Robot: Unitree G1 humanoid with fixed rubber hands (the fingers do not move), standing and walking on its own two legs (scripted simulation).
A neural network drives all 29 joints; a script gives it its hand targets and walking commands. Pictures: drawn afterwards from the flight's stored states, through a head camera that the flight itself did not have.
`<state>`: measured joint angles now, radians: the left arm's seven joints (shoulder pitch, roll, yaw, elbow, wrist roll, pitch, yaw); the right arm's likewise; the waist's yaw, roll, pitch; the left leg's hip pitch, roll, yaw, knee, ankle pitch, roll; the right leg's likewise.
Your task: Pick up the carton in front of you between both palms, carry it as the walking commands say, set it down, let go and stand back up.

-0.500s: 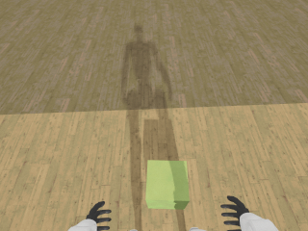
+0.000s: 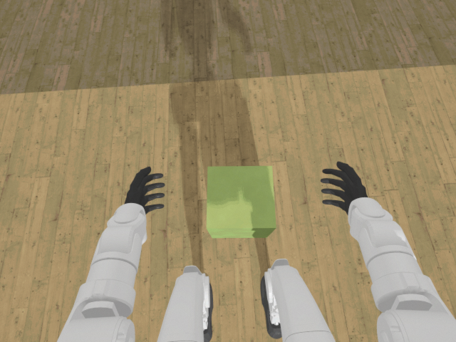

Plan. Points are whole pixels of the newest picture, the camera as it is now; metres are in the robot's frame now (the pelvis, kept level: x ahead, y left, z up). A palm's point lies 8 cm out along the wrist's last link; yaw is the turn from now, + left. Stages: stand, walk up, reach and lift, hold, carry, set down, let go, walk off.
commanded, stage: reach and lift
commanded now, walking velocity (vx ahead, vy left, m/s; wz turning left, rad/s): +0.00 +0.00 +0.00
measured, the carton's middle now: (239, 205) +0.45 -0.03 -0.54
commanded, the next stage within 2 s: none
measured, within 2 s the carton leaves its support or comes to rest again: neither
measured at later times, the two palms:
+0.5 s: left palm (156, 156) +0.49 +0.17 -0.15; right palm (330, 154) +0.46 -0.23 -0.15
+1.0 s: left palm (177, 194) +0.47 +0.16 -0.40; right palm (303, 193) +0.44 -0.22 -0.40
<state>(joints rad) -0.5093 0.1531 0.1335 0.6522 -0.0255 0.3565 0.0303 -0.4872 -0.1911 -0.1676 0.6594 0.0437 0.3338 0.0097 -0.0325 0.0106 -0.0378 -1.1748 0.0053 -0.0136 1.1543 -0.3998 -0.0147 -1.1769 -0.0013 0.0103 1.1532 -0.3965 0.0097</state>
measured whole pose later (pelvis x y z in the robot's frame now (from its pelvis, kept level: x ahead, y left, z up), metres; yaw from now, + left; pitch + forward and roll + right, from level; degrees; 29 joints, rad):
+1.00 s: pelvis -0.04 +0.00 -0.24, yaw +0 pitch +45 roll +0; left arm -1.14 0.29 0.10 0.91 -0.17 0.07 0.13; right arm -1.11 -0.33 -0.17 0.93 0.20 0.03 -0.08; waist -0.04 0.02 0.09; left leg -2.23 -0.05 -0.04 1.97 -0.52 -0.04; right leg -2.24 0.04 0.04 1.96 -0.51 0.05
